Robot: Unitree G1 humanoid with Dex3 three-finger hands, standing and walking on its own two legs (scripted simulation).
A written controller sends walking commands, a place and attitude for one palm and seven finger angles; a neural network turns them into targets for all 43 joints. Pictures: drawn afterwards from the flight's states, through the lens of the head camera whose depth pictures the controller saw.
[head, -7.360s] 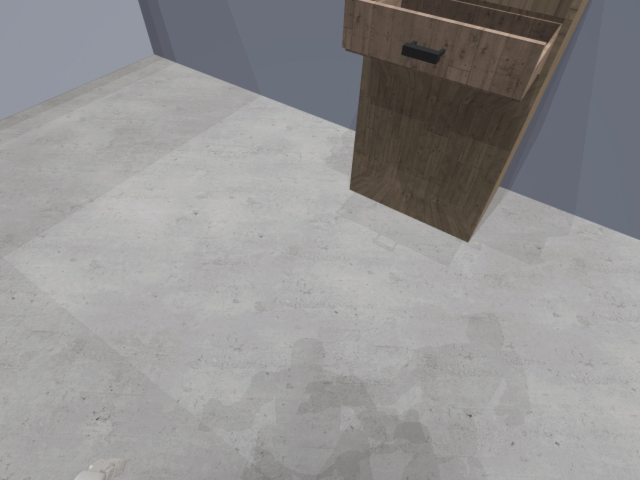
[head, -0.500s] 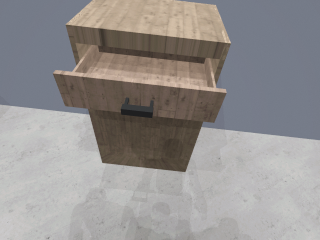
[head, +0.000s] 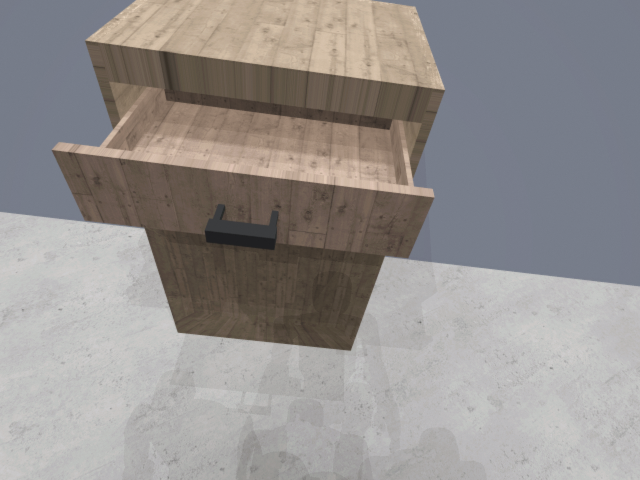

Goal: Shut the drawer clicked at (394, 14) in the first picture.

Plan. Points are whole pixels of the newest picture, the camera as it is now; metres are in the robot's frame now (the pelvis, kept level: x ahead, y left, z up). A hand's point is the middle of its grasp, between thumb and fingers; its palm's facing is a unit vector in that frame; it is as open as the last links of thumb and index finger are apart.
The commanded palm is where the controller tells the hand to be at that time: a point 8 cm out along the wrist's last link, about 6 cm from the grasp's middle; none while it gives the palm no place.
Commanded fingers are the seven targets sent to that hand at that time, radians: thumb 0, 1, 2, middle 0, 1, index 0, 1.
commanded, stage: shuffle to correct the standing spot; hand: left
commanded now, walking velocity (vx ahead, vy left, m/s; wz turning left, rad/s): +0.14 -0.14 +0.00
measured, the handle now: (244, 223) +0.45 +0.15 +0.05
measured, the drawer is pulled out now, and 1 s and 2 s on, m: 0.20 0.20 0.20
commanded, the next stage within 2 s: come to a stop and stand still in 0.20 s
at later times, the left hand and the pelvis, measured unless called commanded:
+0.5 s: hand out of the picture +0.06 +0.11 -0.18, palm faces +0.05 -0.99 -0.11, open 7.4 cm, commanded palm none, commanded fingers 0.00 0.90 0.90 -0.20 -0.30 -0.20 -0.30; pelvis +0.06 -0.05 +0.00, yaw +1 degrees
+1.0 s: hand out of the picture +0.07 +0.15 -0.16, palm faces +0.02 -0.97 -0.23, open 7.4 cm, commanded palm none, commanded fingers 0.00 0.90 0.90 -0.20 -0.30 -0.20 -0.30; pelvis +0.07 -0.03 +0.01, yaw +1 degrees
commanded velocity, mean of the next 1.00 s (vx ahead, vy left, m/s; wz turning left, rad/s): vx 0.00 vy -0.02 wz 0.00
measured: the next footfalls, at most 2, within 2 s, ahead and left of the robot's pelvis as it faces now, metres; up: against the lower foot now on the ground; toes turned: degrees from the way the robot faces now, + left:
right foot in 0.24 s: +0.13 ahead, -0.15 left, +0.00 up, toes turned +0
left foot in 0.48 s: +0.14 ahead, +0.04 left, +0.00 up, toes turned +8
